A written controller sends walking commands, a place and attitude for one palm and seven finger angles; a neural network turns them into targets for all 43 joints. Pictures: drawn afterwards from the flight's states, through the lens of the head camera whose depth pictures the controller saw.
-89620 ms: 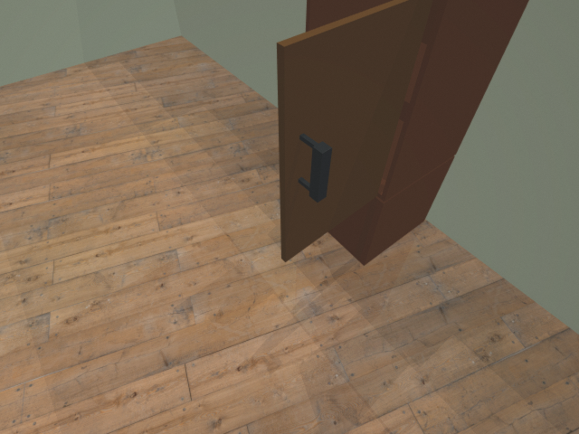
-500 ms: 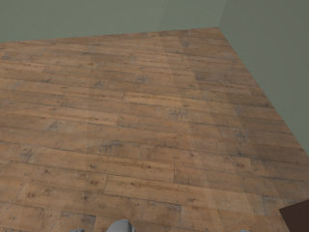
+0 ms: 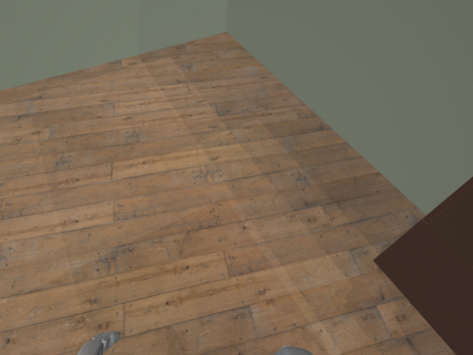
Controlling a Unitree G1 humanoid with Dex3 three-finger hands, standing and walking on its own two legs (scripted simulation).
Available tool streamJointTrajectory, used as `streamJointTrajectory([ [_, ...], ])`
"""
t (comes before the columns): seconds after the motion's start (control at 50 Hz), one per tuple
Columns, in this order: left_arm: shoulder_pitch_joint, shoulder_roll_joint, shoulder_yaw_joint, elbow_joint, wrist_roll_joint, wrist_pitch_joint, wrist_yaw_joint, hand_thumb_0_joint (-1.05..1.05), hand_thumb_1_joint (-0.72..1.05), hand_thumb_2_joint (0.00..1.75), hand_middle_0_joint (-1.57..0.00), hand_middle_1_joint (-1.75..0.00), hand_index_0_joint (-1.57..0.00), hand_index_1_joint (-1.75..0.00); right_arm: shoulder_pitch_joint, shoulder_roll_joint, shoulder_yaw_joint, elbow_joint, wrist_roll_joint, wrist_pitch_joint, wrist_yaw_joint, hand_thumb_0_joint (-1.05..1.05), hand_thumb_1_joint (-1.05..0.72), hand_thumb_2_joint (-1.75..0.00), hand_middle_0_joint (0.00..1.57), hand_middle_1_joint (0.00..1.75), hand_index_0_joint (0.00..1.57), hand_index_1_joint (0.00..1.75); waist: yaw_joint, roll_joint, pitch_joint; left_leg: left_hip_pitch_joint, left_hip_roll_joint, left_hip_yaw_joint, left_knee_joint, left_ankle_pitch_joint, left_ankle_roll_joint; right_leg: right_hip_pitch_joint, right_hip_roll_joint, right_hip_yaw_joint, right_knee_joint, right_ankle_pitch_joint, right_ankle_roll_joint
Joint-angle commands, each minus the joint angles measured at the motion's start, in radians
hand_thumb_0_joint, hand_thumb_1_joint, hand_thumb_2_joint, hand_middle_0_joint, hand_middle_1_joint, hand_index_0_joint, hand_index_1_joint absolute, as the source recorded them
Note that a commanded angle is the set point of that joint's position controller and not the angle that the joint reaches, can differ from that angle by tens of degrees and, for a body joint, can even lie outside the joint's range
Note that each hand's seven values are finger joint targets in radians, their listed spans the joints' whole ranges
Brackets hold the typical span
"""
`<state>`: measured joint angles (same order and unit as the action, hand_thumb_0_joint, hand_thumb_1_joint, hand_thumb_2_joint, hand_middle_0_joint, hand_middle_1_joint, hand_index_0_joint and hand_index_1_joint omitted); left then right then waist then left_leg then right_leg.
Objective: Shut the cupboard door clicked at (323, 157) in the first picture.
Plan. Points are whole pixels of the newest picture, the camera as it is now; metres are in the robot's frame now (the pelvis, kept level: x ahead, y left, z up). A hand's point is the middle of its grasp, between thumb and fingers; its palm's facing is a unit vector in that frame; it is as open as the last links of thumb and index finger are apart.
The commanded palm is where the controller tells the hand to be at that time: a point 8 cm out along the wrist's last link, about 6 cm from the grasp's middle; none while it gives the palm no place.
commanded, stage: turn to face it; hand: left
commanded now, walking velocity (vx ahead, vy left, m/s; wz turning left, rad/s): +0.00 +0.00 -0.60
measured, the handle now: out of the picture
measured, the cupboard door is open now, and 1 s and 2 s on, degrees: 2 2 2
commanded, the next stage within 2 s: take the last steps up to it in 1.58 s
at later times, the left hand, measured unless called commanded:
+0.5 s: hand out of the picture +0.14 +0.15 -0.17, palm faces -0.21 -0.96 -0.21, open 7.4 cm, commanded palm none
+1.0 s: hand (200, 274) +0.29 +0.09 -0.16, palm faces -0.55 -0.79 -0.27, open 7.4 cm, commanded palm none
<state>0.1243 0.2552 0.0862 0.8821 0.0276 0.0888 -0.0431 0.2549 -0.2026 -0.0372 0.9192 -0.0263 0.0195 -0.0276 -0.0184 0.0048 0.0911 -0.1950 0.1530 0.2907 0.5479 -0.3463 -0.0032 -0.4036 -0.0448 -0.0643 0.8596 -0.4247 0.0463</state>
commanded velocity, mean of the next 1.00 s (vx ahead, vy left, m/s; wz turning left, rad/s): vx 0.00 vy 0.00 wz -0.60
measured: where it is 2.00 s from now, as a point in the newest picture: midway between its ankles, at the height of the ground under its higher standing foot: outside the picture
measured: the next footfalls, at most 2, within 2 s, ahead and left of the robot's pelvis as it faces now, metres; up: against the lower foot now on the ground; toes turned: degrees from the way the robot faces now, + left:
right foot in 0.08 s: +0.03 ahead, -0.13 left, +0.00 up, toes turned -8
left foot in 0.56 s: +0.13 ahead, +0.10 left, +0.00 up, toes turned -16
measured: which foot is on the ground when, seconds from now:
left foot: down 0.00-0.08, up 0.10-0.54, down 0.56-1.00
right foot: up 0.00-0.06, down 0.08-0.56, up 0.58-1.00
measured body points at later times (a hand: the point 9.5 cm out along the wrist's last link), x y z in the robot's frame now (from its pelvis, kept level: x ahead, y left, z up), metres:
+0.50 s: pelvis +0.04 -0.02 +0.00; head +0.10 -0.03 +0.45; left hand +0.15 +0.20 -0.15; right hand +0.10 -0.30 -0.13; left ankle +0.07 +0.12 -0.70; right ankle +0.00 -0.12 -0.74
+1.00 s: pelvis +0.07 -0.03 -0.01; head +0.11 -0.06 +0.44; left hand +0.32 +0.13 -0.14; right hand -0.05 -0.26 -0.16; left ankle +0.09 +0.11 -0.74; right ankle +0.00 -0.12 -0.73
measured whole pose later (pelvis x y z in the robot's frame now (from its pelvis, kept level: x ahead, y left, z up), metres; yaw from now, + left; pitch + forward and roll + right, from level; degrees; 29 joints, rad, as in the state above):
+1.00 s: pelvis +0.07 -0.03 -0.01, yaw -35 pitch +1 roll -1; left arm 0.12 0.27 0.08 0.87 0.03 0.06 -0.05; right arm 0.26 -0.24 -0.05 0.91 -0.02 0.03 -0.02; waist -0.02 0.03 0.09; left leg -0.20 0.18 0.28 0.63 -0.41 -0.05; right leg -0.33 -0.03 -0.08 0.67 -0.32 0.02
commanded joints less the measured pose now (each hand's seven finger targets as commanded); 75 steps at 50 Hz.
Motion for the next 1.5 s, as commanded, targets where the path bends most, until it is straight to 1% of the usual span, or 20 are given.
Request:
streamJointTrajectory([
  [0.0, 0.024, 0.052, 0.012, -0.087, -0.005, -0.039, 0.006, 0.0, 0.9, 0.9, -0.2, -0.3, -0.2, -0.3, 0.0, -0.221, -0.06, -0.054, -0.002, -0.017, -0.001, 0.0, -0.9, -0.9, 0.2, 0.3, 0.2, 0.3, 0.023, 0.181, -0.127, 0.066, 0.223, -0.126, -0.027, 0.529, 0.069, 0.119, 0.032, -0.042, -0.249, 0.124, -0.042],
  [0.02, 0.109, 0.081, 0.018, -0.062, -0.004, -0.046, 0.011, 0.0, 0.9, 0.9, -0.2, -0.3, -0.2, -0.3, -0.023, -0.225, -0.061, -0.062, 0.005, -0.015, 0.003, 0.0, -0.9, -0.9, 0.2, 0.3, 0.2, 0.3, 0.071, 0.11, -0.157, -0.008, 0.189, -0.087, 0.091, 0.462, 0.03, 0.258, 0.027, -0.03, -0.368, 0.256, -0.061],
  [0.06, 0.228, 0.259, 0.049, -0.024, -0.003, -0.068, 0.039, 0.0, 0.9, 0.9, -0.2, -0.3, -0.2, -0.3, -0.074, -0.111, -0.034, -0.133, 0.014, -0.004, 0.012, 0.0, -0.9, -0.9, 0.2, 0.3, 0.2, 0.3, 0.121, -0.326, -0.174, -0.396, -0.061, -0.092, 0.552, -0.309, -0.074, 0.432, -0.339, 0.486, -0.495, 0.79, -0.235],
  [0.1, 0.134, 0.221, 0.042, -0.057, -0.011, -0.059, 0.059, 0.0, 0.9, 0.9, -0.2, -0.3, -0.2, -0.3, -0.091, -0.127, -0.034, -0.126, 0.014, 0.02, 0.001, 0.0, -0.9, -0.9, 0.2, 0.3, 0.2, 0.3, 0.081, -0.209, -0.097, -0.471, -0.03, -0.283, 0.682, -0.212, -0.06, 0.32, -0.308, 0.432, -0.559, 0.518, -0.271],
  [0.2, 0.014, 0.141, 0.013, -0.09, -0.012, -0.075, 0.055, 0.0, 0.9, 0.9, -0.2, -0.3, -0.2, -0.3, -0.028, -0.131, -0.038, -0.076, 0.003, 0.023, 0.014, 0.0, -0.9, -0.9, 0.2, 0.3, 0.2, 0.3, 0.001, -0.155, -0.123, -0.369, -0.039, -0.286, 0.601, 0.005, -0.088, 0.228, -0.158, 0.266, -0.537, 0.484, -0.201],
  [0.4, 0.132, 0.163, 0.032, -0.05, -0.002, -0.076, 0.053, 0.0, 0.9, 0.9, -0.2, -0.3, -0.2, -0.3, -0.151, -0.119, -0.031, -0.134, 0.016, 0.008, 0.001, 0.0, -0.9, -0.9, 0.2, 0.3, 0.2, 0.3, 0.055, -0.147, -0.157, -0.363, -0.095, -0.297, 0.349, -0.079, -0.096, 0.346, -0.17, 0.424, -0.462, 0.697, -0.257],
  [0.5, 0.051, 0.163, 0.037, -0.056, -0.01, -0.062, 0.056, 0.0, 0.9, 0.9, -0.2, -0.3, -0.2, -0.3, -0.034, -0.123, -0.027, -0.103, 0.028, -0.011, -0.008, 0.0, -0.9, -0.9, 0.2, 0.3, 0.2, 0.3, -0.013, -0.145, -0.187, -0.032, -0.13, -0.285, -0.085, 0.132, -0.074, 0.183, -0.097, 0.421, -0.337, 0.655, -0.165],
  [0.54, 0.097, 0.062, 0.014, -0.076, -0.029, -0.057, 0.044, 0.0, 0.9, 0.9, -0.2, -0.3, -0.2, -0.3, 0.023, -0.267, -0.049, -0.099, 0.007, -0.03, -0.015, 0.0, -0.9, -0.9, 0.2, 0.3, 0.2, 0.3, -0.015, 0.262, -0.235, 0.265, 0.233, -0.59, -0.226, 0.479, 0.048, -0.135, 0.127, 0.207, -0.053, -0.032, -0.046],
  [0.58, 0.089, 0.091, 0.02, -0.082, -0.008, -0.051, 0.039, 0.0, 0.9, 0.9, -0.2, -0.3, -0.2, -0.3, 0.013, -0.255, -0.039, -0.125, -0.003, -0.013, -0.019, 0.0, -0.9, -0.9, 0.2, 0.3, 0.2, 0.3, -0.011, 0.172, -0.163, 0.105, 0.323, -0.567, -0.205, 0.625, 0.162, -0.127, 0.064, 0.144, 0.264, -0.194, -0.016],
  [0.66, 0.11, 0.09, 0.031, -0.045, -0.005, -0.034, 0.016, 0.0, 0.9, 0.9, -0.2, -0.3, -0.2, -0.3, -0.069, -0.184, -0.015, -0.145, 0.0, -0.023, -0.027, 0.0, -0.9, -0.9, 0.2, 0.3, 0.2, 0.3, 0.032, 0.19, -0.126, 0.112, 0.17, -0.312, -0.162, 0.743, 0.092, -0.176, 0.026, 0.102, 0.388, -0.042, 0.016],
  [0.88, -0.03, 0.043, 0.005, -0.097, -0.007, -0.036, -0.001, 0.0, 0.9, 0.9, -0.2, -0.3, -0.2, -0.3, 0.019, -0.224, -0.053, -0.078, -0.006, -0.015, -0.004, 0.0, -0.9, -0.9, 0.2, 0.3, 0.2, 0.3, -0.025, 0.222, -0.134, 0.16, 0.2, -0.18, -0.101, 0.663, 0.115, -0.043, 0.028, -0.034, -0.056, 0.0, -0.007],
  [0.94, 0.045, 0.064, 0.009, -0.079, -0.008, -0.046, 0.003, 0.0, 0.9, 0.9, -0.2, -0.3, -0.2, -0.3, -0.018, -0.243, -0.062, -0.078, -0.001, -0.012, 0.003, 0.0, -0.9, -0.9, 0.2, 0.3, 0.2, 0.3, 0.025, 0.195, -0.147, 0.087, 0.196, -0.126, 0.001, 0.585, 0.06, 0.123, 0.048, -0.056, -0.257, 0.144, -0.038],
  [0.96, 0.135, 0.106, 0.015, -0.054, -0.005, -0.057, 0.009, 0.0, 0.9, 0.9, -0.2, -0.3, -0.2, -0.3, -0.036, -0.239, -0.063, -0.086, 0.008, -0.012, 0.008, 0.0, -0.9, -0.9, 0.2, 0.3, 0.2, 0.3, 0.078, 0.118, -0.177, 0.002, 0.161, -0.094, 0.145, 0.523, 0.016, 0.28, 0.025, -0.014, -0.398, 0.288, -0.06],
  [1.0, 0.255, 0.289, 0.046, -0.013, -0.009, -0.072, 0.039, 0.0, 0.9, 0.9, -0.2, -0.3, -0.2, -0.3, -0.096, -0.132, -0.031, -0.157, 0.017, 0.0, 0.009, 0.0, -0.9, -0.9, 0.2, 0.3, 0.2, 0.3, 0.126, -0.319, -0.211, -0.404, -0.079, -0.133, 0.591, -0.343, -0.08, 0.472, -0.354, 0.491, -0.465, 0.958, -0.252],
  [1.02, 0.234, 0.278, 0.04, -0.02, -0.016, -0.07, 0.05, 0.0, 0.9, 0.9, -0.2, -0.3, -0.2, -0.3, -0.08, -0.156, -0.027, -0.145, 0.021, 0.016, 0.0, 0.0, -0.9, -0.9, 0.2, 0.3, 0.2, 0.3, 0.107, -0.241, -0.196, -0.409, -0.044, -0.265, 0.677, -0.3, -0.069, 0.398, -0.368, 0.46, -0.498, 0.796, -0.292],
  [1.14, 0.033, 0.158, 0.009, -0.077, -0.011, -0.08, 0.056, 0.0, 0.9, 0.9, -0.2, -0.3, -0.2, -0.3, -0.036, -0.143, -0.029, -0.086, 0.007, 0.02, 0.012, 0.0, -0.9, -0.9, 0.2, 0.3, 0.2, 0.3, 0.008, -0.163, -0.147, -0.357, -0.044, -0.279, 0.58, -0.033, -0.095, 0.255, -0.166, 0.26, -0.495, 0.655, -0.212],
  [1.32, 0.08, 0.167, 0.023, -0.05, 0.001, -0.075, 0.056, 0.0, 0.9, 0.9, -0.2, -0.3, -0.2, -0.3, -0.084, -0.118, -0.023, -0.107, 0.018, 0.005, 0.005, 0.0, -0.9, -0.9, 0.2, 0.3, 0.2, 0.3, 0.031, -0.154, -0.139, -0.286, -0.095, -0.267, 0.285, -0.069, -0.088, 0.274, -0.174, 0.36, -0.468, 0.659, -0.249],
  [1.4, 0.031, 0.144, 0.019, -0.05, -0.012, -0.064, 0.057, 0.0, 0.9, 0.9, -0.2, -0.3, -0.2, -0.3, 0.035, -0.122, -0.021, -0.064, 0.02, -0.012, -0.003, 0.0, -0.9, -0.9, 0.2, 0.3, 0.2, 0.3, -0.025, -0.135, -0.142, 0.017, -0.12, -0.259, -0.093, 0.184, -0.066, 0.111, -0.098, 0.345, -0.366, 0.533, -0.158],
  [1.44, 0.105, 0.043, -0.001, -0.06, -0.026, -0.055, 0.049, 0.0, 0.9, 0.9, -0.2, -0.3, -0.2, -0.3, 0.066, -0.268, -0.041, -0.068, 0.0, -0.027, -0.008, 0.0, -0.9, -0.9, 0.2, 0.3, 0.2, 0.3, -0.01, 0.293, -0.171, 0.172, 0.233, -0.599, -0.228, 0.442, 0.074, -0.108, 0.112, 0.148, -0.068, -0.064, -0.051],
  [1.48, 0.081, 0.073, 0.005, -0.06, -0.011, -0.048, 0.047, 0.0, 0.9, 0.9, -0.2, -0.3, -0.2, -0.3, 0.035, -0.24, -0.027, -0.084, -0.01, -0.018, -0.015, 0.0, -0.9, -0.9, 0.2, 0.3, 0.2, 0.3, -0.005, 0.198, -0.109, -0.007, 0.277, -0.589, -0.261, 0.42, 0.17, -0.066, 0.066, 0.146, 0.195, -0.173, -0.037],
])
